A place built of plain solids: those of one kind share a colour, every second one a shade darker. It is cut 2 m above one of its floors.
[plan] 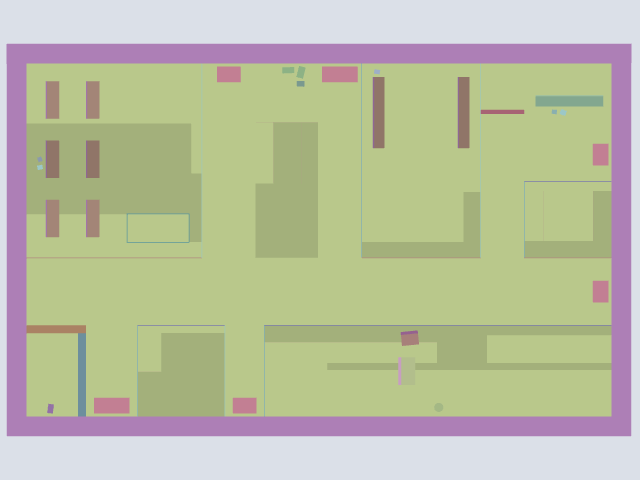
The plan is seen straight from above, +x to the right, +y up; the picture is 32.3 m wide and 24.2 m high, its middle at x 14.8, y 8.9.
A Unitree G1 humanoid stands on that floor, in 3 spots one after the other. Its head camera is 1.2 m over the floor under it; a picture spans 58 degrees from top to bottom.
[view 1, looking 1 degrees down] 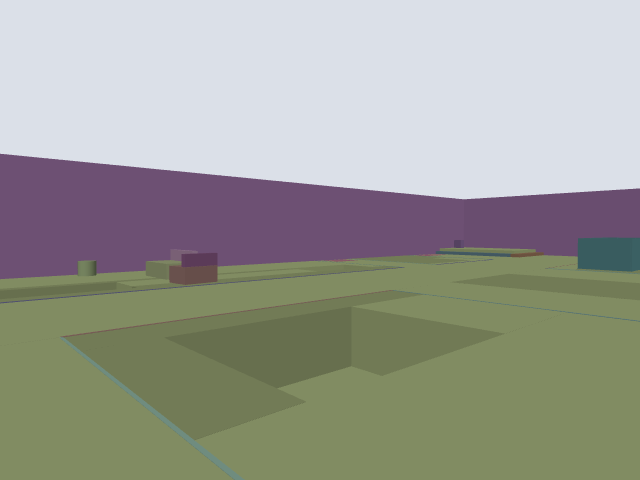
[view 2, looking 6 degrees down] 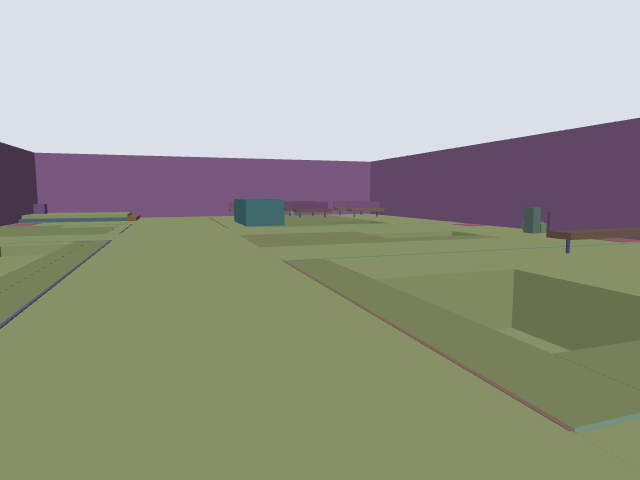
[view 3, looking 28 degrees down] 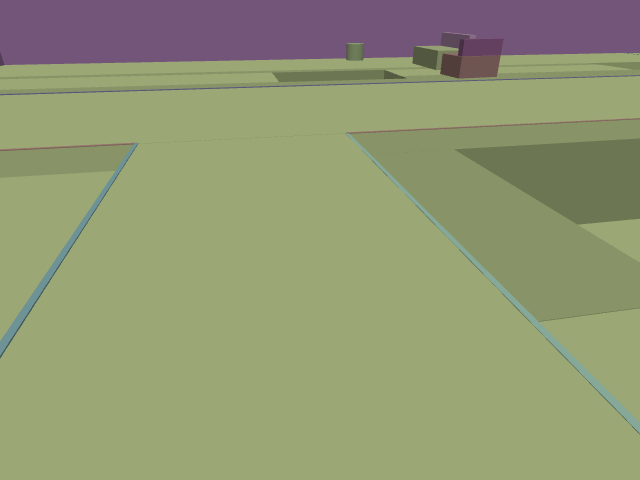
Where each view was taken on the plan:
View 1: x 24.00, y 13.65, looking -132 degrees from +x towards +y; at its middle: wall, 18.37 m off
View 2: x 24.46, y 6.10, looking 161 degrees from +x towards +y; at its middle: floor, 11.48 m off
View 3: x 24.10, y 12.61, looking -101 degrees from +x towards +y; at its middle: floor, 2.56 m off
